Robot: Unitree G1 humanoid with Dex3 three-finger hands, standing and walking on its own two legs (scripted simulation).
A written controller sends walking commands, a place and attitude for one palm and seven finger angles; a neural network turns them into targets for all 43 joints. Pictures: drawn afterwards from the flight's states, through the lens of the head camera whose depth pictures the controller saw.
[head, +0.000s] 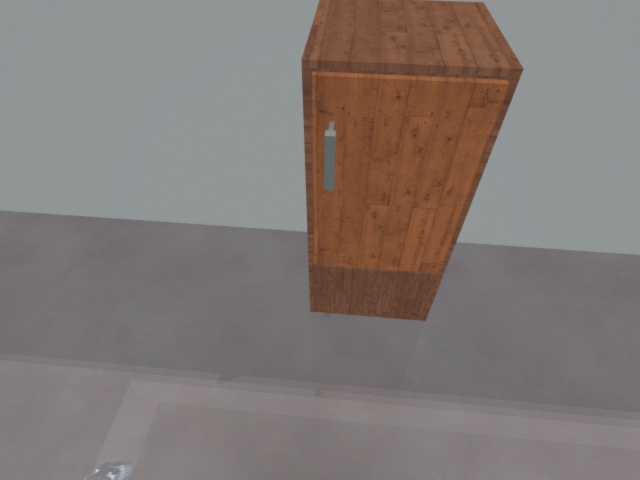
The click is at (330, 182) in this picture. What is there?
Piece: cupboard door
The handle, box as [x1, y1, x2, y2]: [324, 121, 335, 189]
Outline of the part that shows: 332,121 330,121 329,129 325,130 324,189 333,189 335,131 333,129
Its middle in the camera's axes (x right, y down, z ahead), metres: +0.02 -0.18 +0.86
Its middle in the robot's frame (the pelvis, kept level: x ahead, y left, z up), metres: +0.77 +0.02 -0.03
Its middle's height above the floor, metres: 0.74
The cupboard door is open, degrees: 0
